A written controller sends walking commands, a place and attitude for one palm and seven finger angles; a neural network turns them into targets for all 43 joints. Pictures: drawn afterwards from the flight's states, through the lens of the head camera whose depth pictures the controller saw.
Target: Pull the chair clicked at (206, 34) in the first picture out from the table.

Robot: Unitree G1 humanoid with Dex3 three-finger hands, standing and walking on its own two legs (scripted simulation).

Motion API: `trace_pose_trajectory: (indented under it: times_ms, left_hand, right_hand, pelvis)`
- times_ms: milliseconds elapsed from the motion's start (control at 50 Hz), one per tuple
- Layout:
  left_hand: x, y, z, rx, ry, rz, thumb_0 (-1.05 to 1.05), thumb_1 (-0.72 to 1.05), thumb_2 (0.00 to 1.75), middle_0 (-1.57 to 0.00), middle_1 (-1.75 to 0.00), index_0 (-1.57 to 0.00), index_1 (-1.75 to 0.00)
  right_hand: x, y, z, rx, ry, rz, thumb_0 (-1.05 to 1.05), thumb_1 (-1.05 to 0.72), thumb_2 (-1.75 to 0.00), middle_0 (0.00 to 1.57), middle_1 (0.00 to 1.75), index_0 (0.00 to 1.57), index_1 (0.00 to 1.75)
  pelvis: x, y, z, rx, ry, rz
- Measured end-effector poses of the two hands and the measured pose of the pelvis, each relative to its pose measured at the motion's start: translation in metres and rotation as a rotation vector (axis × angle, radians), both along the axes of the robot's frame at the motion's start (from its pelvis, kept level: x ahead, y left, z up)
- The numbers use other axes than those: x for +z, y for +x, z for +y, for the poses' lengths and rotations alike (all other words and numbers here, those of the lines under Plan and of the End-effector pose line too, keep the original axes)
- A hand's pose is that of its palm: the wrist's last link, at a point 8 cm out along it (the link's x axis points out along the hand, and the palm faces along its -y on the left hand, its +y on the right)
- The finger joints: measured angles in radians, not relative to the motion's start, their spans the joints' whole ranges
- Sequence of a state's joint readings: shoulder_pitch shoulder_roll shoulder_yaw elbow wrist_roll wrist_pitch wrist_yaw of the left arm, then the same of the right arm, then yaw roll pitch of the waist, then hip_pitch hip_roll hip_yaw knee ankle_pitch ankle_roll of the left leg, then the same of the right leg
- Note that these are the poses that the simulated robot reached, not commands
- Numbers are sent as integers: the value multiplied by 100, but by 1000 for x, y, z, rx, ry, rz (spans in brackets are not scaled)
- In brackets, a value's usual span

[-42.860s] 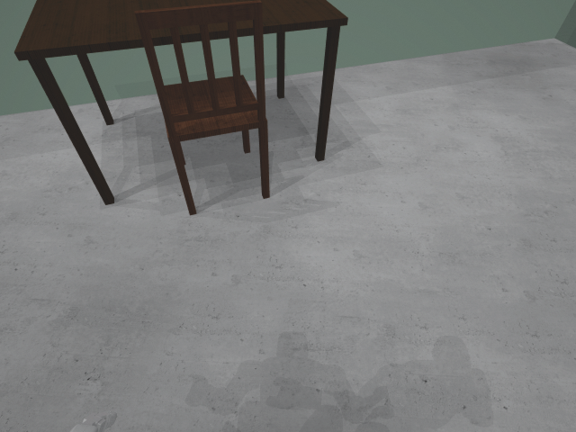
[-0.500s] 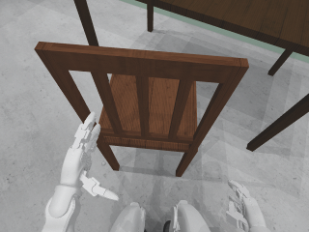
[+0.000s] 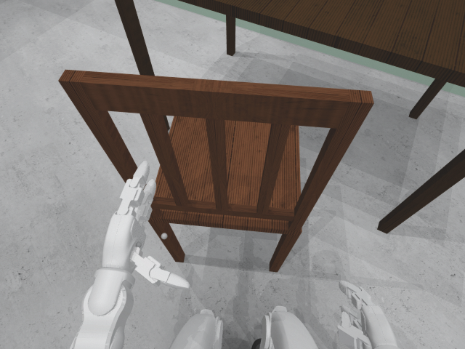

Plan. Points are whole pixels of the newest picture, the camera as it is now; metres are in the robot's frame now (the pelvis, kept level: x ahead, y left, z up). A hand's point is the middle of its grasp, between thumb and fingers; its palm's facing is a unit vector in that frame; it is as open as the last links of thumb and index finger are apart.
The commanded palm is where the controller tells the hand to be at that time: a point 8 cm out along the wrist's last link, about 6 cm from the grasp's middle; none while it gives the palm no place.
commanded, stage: aim the fingers beside a spindle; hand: left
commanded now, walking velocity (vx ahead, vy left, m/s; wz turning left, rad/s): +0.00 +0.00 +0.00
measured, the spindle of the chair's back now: (219, 171) +0.42 +0.05 +0.02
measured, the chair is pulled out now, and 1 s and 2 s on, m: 0.26 0.26 0.26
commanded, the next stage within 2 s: none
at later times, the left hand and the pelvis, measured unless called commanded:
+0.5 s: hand (188, 253) +0.27 +0.09 +0.00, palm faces -0.15 -0.99 +0.02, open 16.9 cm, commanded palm +0.27 +0.19 +0.04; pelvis +0.00 -0.01 +0.00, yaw -1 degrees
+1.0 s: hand (124, 215) +0.30 +0.17 +0.08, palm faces +0.10 -0.99 -0.10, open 16.9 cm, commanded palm +0.26 +0.19 +0.02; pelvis +0.00 -0.01 +0.01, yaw +0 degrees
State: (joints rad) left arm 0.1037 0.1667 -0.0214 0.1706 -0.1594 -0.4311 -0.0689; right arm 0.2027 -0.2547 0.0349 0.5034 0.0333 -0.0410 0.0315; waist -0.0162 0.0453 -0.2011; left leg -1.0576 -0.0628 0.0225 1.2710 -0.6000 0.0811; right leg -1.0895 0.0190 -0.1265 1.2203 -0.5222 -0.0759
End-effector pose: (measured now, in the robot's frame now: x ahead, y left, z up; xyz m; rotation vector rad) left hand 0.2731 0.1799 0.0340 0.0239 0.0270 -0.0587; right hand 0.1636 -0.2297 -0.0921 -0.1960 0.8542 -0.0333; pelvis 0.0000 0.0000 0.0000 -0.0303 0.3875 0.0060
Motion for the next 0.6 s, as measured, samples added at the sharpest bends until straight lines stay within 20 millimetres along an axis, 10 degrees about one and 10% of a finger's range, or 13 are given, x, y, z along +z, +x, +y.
trace_pose_trajectory:
  times_ms: [100,280,440,600]
  left_hand:
    - [-40,-16,-27,-92,-43,191,-1,-50,30,-6,-8,-5,-8]
    - [33,-7,19,97,62,-145,-1,-50,30,-6,-8,-6,-8]
    - [-51,-16,-43,-145,-67,238,-1,-50,30,-5,-7,-5,-8]
    - [43,0,21,131,76,-167,-1,-50,30,-7,-8,-7,-8]
  right_hand:
    - [7,0,-7,-30,-29,-18,2,-90,-90,20,30,20,30]
    - [4,3,-11,-3,-19,-10,1,-90,-90,20,30,20,30]
    - [6,4,-16,-40,-33,-36,1,-90,-90,20,30,20,30]
    - [5,-4,-17,-38,-17,9,1,-91,-90,20,30,20,30]
  pelvis:
    - [0,2,-3,-10,6,6]
    - [3,4,-7,2,4,-6]
    - [-2,1,-9,-8,8,10]
    - [6,6,-14,-9,15,-7]
